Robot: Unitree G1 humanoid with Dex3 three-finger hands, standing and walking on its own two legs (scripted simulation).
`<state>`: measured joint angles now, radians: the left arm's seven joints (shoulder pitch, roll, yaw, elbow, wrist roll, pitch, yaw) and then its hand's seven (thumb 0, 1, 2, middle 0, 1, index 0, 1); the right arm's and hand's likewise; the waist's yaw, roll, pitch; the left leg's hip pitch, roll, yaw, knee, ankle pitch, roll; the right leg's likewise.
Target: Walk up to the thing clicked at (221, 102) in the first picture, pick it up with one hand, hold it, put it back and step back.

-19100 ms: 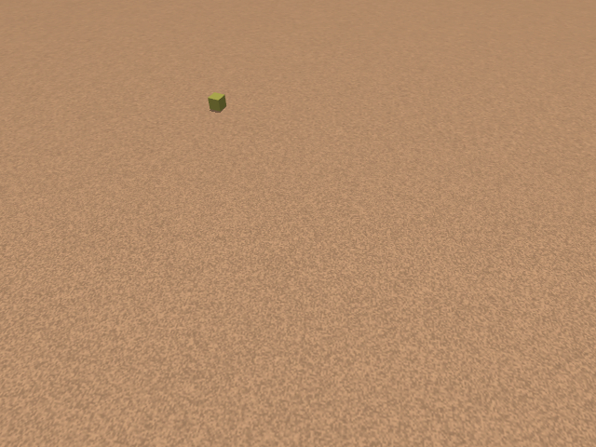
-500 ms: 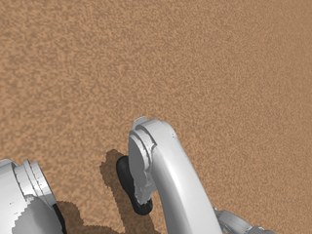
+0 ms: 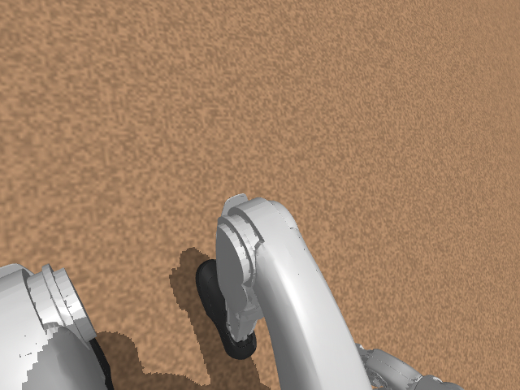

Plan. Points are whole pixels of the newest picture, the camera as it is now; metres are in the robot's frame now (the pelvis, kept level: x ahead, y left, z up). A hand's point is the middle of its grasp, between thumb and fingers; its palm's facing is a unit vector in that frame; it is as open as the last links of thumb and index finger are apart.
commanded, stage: settle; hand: left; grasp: from above
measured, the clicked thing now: out of the picture +0.37 +0.40 -0.26
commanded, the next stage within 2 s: lift in 0.82 s
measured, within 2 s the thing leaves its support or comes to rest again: leaves its support in 0.30 s
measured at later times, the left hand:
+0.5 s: hand out of the picture +0.37 +0.43 -0.17, palm faces +0.16 -0.41 -0.90, open 10.6 cm
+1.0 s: hand out of the picture +0.37 +0.40 -0.11, palm faces +0.15 -0.45 -0.88, open 10.5 cm
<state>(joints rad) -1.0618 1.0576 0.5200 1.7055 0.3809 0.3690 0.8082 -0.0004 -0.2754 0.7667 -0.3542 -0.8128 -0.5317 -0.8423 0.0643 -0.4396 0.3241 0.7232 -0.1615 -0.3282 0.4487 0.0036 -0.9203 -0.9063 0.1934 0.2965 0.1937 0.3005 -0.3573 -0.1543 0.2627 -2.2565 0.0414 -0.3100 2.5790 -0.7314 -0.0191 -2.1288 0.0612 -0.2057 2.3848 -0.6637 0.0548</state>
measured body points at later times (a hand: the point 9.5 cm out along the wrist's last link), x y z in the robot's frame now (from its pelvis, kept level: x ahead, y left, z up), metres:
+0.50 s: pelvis +0.00 +0.00 +0.02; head +0.25 +0.13 +0.37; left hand +0.36 +0.45 -0.12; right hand +0.06 -0.26 -0.04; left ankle +0.07 +0.13 -0.27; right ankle +0.12 -0.12 -0.27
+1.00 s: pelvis +0.00 -0.01 +0.03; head +0.23 +0.07 +0.41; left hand +0.37 +0.42 -0.06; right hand +0.06 -0.28 -0.06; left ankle +0.07 +0.13 -0.27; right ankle +0.12 -0.12 -0.27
